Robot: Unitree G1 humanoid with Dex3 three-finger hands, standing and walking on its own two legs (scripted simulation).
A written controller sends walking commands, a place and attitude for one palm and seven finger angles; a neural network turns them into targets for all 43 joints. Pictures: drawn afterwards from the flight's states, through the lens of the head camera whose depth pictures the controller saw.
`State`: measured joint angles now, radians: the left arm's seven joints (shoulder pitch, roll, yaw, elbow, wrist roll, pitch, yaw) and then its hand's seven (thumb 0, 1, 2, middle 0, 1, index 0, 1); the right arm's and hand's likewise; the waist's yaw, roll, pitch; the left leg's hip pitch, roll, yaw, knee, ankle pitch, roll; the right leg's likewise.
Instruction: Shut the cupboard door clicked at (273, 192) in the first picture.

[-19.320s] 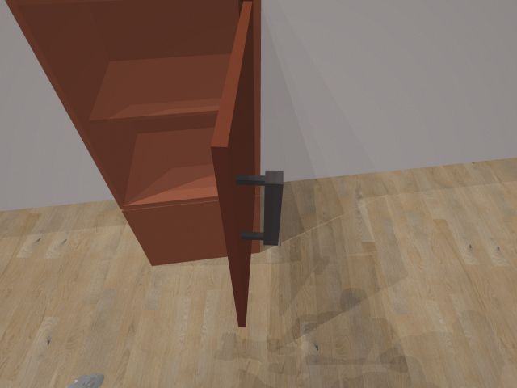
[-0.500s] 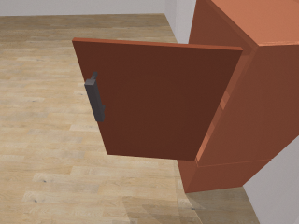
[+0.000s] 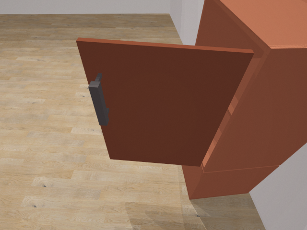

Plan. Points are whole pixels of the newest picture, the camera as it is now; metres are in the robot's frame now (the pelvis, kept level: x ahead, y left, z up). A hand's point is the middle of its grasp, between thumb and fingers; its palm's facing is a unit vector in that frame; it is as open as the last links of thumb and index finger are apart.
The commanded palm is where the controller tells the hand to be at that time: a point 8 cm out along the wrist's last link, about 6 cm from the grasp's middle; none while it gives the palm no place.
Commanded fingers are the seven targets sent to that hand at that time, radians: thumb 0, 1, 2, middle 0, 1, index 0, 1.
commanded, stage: raise the hand and make a fist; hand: left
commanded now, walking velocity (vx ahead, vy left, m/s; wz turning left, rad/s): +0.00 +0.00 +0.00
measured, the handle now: (101, 100) +0.45 +0.19 +0.08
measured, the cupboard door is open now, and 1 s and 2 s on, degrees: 79 79 79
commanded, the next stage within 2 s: bring the fist close to the handle in 1.84 s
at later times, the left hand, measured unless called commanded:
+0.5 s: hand (86, 224) +0.14 +0.17 -0.02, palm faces +0.10 -0.99 -0.06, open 5.4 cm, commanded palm +0.12 +0.22 -0.01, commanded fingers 0.00 0.90 0.90 -0.73 -0.88 -0.73 -0.88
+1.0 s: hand (85, 191) +0.20 +0.18 +0.03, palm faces -0.01 -1.00 -0.05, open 3.3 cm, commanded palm +0.17 +0.23 +0.05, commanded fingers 0.00 0.90 0.90 -1.19 -1.38 -1.19 -1.38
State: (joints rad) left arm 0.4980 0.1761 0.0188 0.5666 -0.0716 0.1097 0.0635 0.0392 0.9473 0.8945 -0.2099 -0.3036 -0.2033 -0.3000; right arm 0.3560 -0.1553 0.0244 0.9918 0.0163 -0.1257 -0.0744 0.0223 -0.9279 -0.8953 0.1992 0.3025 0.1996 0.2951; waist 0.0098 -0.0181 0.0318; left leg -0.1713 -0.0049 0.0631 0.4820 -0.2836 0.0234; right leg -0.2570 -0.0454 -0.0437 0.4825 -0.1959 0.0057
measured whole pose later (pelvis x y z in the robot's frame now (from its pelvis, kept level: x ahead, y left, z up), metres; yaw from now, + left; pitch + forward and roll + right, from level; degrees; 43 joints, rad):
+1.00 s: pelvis +0.01 -0.01 -0.05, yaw +3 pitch +9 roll -1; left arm 0.52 0.25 0.14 -0.23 -0.29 -0.29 -0.27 0.02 0.90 0.90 -1.02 -1.19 -1.01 -1.19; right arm 0.29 -0.26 -0.02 0.50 0.06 -0.22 -0.07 0.02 -0.90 -0.90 0.20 0.30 0.20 0.30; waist 0.01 0.03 -0.10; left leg -0.60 0.01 0.00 0.96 -0.51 0.02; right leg -0.65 -0.04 -0.08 0.91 -0.42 0.00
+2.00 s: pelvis +0.02 -0.01 -0.02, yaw +3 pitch +3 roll -1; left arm 0.30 0.27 0.20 -0.15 -0.28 -0.10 -0.27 0.02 0.90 0.90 -1.30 -1.50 -1.30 -1.50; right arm 0.26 -0.25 0.05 0.58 0.05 -0.28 -0.07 0.01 -0.90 -0.90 0.20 0.30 0.20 0.30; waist 0.03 0.05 -0.05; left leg -0.34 0.01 0.01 0.70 -0.42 0.01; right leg -0.39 -0.04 -0.08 0.68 -0.33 0.01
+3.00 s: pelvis +0.02 -0.01 -0.02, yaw +2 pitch +4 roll +0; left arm -0.07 0.22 0.14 0.14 -0.21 -0.08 -0.17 0.02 0.90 0.90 -1.30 -1.50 -1.30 -1.50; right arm 0.24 -0.24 0.04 0.60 0.05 -0.19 -0.05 0.01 -0.90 -0.90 0.20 0.30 0.20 0.30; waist 0.00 0.04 -0.05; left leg -0.34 0.01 0.03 0.67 -0.40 0.01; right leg -0.41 -0.04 -0.06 0.67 -0.32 0.00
